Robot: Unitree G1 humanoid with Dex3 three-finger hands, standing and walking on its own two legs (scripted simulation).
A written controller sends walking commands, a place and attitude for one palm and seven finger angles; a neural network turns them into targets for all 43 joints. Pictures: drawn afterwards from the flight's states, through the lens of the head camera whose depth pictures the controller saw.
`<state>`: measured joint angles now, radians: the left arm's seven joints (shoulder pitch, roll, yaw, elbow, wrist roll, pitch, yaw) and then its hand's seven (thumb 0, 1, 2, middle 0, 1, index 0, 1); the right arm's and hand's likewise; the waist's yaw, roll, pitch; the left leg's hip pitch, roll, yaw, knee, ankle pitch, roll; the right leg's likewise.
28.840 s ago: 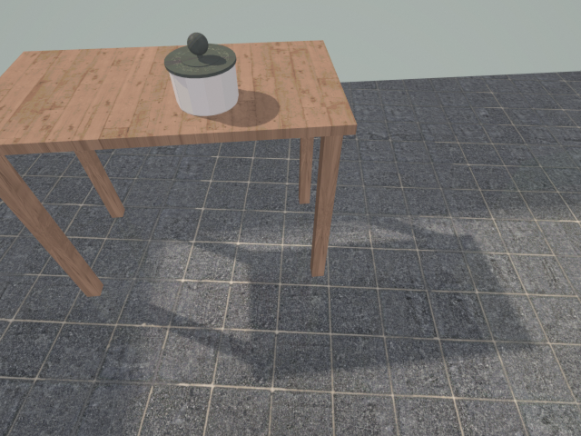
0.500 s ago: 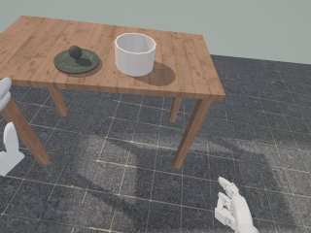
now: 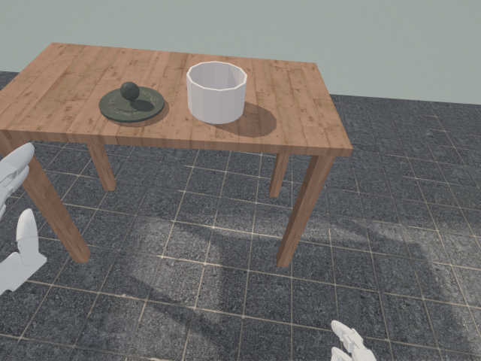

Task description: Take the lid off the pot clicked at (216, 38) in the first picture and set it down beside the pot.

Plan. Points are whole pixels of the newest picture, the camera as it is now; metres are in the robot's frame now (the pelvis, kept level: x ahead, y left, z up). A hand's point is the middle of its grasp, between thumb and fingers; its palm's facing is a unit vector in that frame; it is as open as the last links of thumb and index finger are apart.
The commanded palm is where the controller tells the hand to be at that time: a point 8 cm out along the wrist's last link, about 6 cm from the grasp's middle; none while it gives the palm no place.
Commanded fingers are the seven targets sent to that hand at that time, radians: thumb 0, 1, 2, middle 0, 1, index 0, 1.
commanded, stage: let the arm hang, fingers relaxed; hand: left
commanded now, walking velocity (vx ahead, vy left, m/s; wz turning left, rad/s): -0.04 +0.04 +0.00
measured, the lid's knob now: (129, 91) +0.77 +0.32 +0.03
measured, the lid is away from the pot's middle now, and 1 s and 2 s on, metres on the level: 0.24 0.24 0.24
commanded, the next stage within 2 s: look to check the result in 1.14 s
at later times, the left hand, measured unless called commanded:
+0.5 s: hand out of the picture +0.02 +0.19 -0.17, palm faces +0.12 -0.97 -0.22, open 7.1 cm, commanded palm none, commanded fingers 0.00 0.90 0.90 -0.20 -0.30 -0.20 -0.30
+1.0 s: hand out of the picture +0.10 +0.17 -0.16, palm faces +0.10 -0.98 -0.19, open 7.3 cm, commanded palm none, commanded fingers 0.00 0.90 0.90 -0.20 -0.30 -0.20 -0.30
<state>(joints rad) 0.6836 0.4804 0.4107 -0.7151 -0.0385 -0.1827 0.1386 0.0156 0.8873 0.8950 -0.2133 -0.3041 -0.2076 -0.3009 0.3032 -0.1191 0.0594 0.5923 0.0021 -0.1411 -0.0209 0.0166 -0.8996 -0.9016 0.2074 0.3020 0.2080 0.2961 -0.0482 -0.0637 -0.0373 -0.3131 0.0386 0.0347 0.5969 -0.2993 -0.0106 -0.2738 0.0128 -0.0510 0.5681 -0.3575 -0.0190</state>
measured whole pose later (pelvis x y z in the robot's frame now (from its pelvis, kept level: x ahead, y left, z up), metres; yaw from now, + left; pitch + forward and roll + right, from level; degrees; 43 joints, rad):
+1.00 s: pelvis +0.05 +0.00 +0.01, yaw +4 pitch +0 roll +0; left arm 0.19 0.16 0.02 1.02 0.00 0.00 0.03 0.00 0.92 0.89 -0.20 -0.30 -0.20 -0.30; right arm 0.28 -0.14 -0.05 1.04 -0.01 0.01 -0.04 0.01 -0.93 -0.90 0.20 0.30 0.20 0.30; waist -0.02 0.00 0.04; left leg -0.13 0.02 0.06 0.48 -0.34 0.00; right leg -0.16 0.04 0.00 0.47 -0.31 -0.03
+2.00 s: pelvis +0.03 +0.01 +0.01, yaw +4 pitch +0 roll +0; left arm 0.28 0.14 0.02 1.12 0.01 0.00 0.04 0.01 0.92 0.89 -0.20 -0.30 -0.20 -0.30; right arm 0.32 -0.09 -0.03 1.11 0.00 0.00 -0.04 0.01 -0.91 -0.90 0.20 0.30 0.20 0.30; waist -0.01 0.00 0.04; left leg -0.13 0.01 0.08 0.44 -0.30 0.02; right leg -0.16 0.03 0.02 0.44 -0.27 -0.01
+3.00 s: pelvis +0.03 -0.01 +0.01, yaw +3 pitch +0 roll +0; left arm 0.30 0.12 0.02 1.13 0.01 -0.01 0.04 0.01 0.92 0.89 -0.20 -0.30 -0.20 -0.30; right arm 0.31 -0.10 -0.03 1.12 0.00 0.00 -0.05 0.01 -0.91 -0.90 0.20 0.30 0.20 0.30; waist -0.02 0.01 0.04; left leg -0.13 0.02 0.08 0.43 -0.29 0.01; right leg -0.17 0.04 0.02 0.43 -0.26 -0.03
